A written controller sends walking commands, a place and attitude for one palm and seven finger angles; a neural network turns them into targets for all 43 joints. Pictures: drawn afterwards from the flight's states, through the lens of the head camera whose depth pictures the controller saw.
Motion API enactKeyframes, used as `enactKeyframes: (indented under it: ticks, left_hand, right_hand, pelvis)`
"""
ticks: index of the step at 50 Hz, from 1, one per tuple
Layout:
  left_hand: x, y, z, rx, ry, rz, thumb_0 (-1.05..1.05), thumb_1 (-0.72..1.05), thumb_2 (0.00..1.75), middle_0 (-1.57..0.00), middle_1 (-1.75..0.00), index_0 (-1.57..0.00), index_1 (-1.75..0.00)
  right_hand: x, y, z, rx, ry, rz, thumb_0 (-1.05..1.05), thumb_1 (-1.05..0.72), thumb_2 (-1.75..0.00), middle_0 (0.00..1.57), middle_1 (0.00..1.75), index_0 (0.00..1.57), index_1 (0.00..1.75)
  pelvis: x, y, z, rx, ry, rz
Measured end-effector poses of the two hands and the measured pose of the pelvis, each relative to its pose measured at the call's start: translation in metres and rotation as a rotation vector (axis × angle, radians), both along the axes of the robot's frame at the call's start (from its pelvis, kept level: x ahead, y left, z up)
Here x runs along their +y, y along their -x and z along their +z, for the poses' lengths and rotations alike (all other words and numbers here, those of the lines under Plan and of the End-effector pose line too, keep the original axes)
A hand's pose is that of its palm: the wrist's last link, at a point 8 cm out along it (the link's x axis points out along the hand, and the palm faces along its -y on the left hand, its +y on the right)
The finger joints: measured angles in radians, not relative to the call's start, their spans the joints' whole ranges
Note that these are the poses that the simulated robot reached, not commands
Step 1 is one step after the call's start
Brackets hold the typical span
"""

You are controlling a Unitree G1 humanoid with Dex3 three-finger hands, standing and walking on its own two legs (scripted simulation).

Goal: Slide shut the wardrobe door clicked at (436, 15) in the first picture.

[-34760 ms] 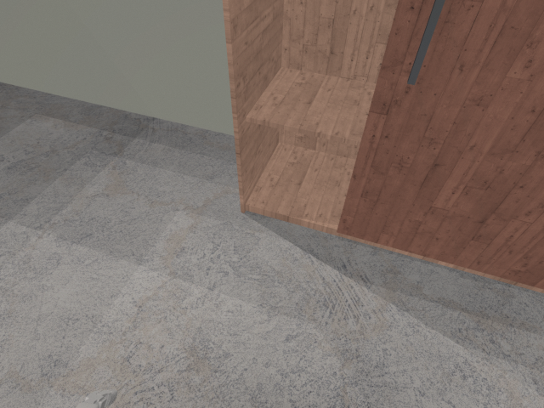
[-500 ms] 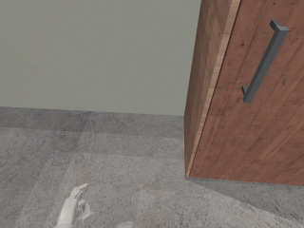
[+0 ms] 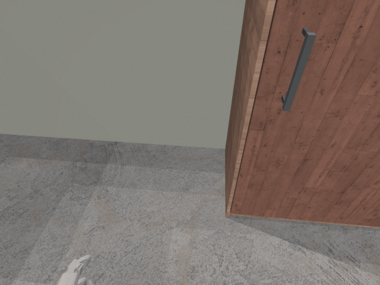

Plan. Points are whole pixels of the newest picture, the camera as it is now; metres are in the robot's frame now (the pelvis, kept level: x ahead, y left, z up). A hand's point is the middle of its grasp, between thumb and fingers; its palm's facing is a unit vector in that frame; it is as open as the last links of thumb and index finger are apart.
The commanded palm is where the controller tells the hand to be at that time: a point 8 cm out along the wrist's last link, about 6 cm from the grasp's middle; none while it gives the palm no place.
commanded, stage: stop stepping back and stand still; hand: right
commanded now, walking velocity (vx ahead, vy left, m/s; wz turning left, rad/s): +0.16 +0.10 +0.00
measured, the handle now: (295, 72) +0.65 -0.25 +0.17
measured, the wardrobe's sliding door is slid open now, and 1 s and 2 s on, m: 0.00 0.00 0.00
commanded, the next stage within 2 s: let the arm hang, fingers relaxed in 0.88 s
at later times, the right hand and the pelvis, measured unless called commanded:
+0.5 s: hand out of the picture +0.18 -0.29 +0.16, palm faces +0.48 +0.77 -0.41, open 7.4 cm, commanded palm +0.12 -0.32 +0.19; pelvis -0.02 -0.02 +0.00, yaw +0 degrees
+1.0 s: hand out of the picture +0.20 -0.31 +0.15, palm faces +0.43 +0.79 -0.44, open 7.4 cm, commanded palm none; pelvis +0.00 -0.04 +0.01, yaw +0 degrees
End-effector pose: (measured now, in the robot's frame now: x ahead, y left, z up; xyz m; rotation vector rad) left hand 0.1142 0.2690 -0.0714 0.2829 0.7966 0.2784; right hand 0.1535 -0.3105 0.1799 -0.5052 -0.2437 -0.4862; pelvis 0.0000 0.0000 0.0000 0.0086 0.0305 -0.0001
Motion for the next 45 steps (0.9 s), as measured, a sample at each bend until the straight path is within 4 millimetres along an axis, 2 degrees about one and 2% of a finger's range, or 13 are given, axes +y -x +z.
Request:
enactKeyframes:
  ticks: [4,8,13,19,23,27,36,45]
  left_hand:
    - [-0.01,0.014,0.003,-0.03,0.018,0.003,0.01,0.91,0.89,-0.2,-0.3,-0.2,-0.3]
    - [-0.022,0.017,-0.002,-0.049,0.072,-0.036,0.01,0.91,0.89,-0.2,-0.3,-0.2,-0.3]
    - [-0.028,0.016,-0.016,-0.033,0.115,-0.06,0.01,0.91,0.89,-0.2,-0.3,-0.2,-0.3]
    - [-0.031,0.015,-0.007,-0.001,0.096,-0.056,0.01,0.91,0.89,-0.2,-0.3,-0.2,-0.3]
    - [-0.035,0.007,-0.005,-0.014,0.041,-0.065,0.01,0.91,0.89,-0.2,-0.3,-0.2,-0.3]
    - [-0.047,-0.005,-0.002,-0.033,0.051,-0.07,0.01,0.91,0.89,-0.2,-0.3,-0.2,-0.3]
    - [-0.078,-0.039,-0.001,-0.068,0.138,-0.123,0.01,0.91,0.89,-0.2,-0.3,-0.2,-0.3]
    - [-0.082,-0.05,0.011,-0.094,0.12,-0.101,0.01,0.91,0.89,-0.2,-0.3,-0.2,-0.3]
  right_hand:
    - [-0.002,0.012,-0.005,0.028,-0.031,-0.023,0.01,-0.89,-0.9,0.21,0.31,0.21,0.3]
    - [0.013,0.015,0.005,-0.014,-0.006,0.014,0.01,-0.89,-0.9,0.21,0.31,0.21,0.3]
    - [0.027,0.016,0.009,-0.039,0.024,0.067,0.01,-0.89,-0.9,0.21,0.31,0.21,0.3]
    - [0.013,0.023,0.004,0.015,0.022,0.06,0.01,-0.89,-0.9,0.21,0.31,0.21,0.3]
    - [-0.006,0.025,-0.003,0.015,0.014,0.036,0.01,-0.89,-0.9,0.21,0.31,0.21,0.3]
    - [-0.017,0.019,-0.005,0.016,0.0,-0.002,0.01,-0.89,-0.9,0.21,0.31,0.21,0.3]
    - [-0.015,-0.002,0.004,0.021,0.002,0.024,0.01,-0.89,-0.9,0.21,0.31,0.21,0.3]
    - [-0.025,-0.005,-0.002,0.093,-0.001,0.044,0.01,-0.89,-0.9,0.21,0.31,0.21,0.3]
  pelvis:
    - [-0.001,0.009,0.005,-0.028,0.002,0.011]
    - [0.005,0.017,0.003,-0.042,0.0,0.01]
    - [0.008,0.027,-0.003,-0.047,-0.012,0.003]
    - [-0.001,0.025,0.004,-0.045,-0.001,0.006]
    - [-0.014,0.021,-0.002,-0.054,-0.018,-0.005]
    - [-0.021,0.016,-0.001,-0.057,0.003,0.0]
    - [-0.027,0.004,0.004,-0.024,-0.013,-0.004]
    - [-0.034,0.0,0.008,-0.017,-0.013,0.006]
